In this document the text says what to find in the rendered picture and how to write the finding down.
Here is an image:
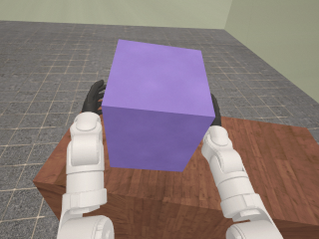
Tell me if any left robot upper arm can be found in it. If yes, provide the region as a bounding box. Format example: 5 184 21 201
58 215 115 239

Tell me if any pedestal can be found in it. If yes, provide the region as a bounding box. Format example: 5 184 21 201
33 100 319 239

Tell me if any left robot hand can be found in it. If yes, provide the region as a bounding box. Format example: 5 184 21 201
81 80 107 116

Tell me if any right robot upper arm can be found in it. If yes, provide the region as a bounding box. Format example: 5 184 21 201
225 219 282 239

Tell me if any carton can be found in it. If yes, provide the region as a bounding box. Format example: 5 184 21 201
101 39 215 172

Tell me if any robot right forearm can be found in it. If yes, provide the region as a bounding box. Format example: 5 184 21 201
201 125 283 239

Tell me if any robot left forearm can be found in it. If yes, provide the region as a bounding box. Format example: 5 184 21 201
57 112 108 239

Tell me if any right robot hand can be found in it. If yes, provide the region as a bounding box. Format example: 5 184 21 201
210 93 222 126

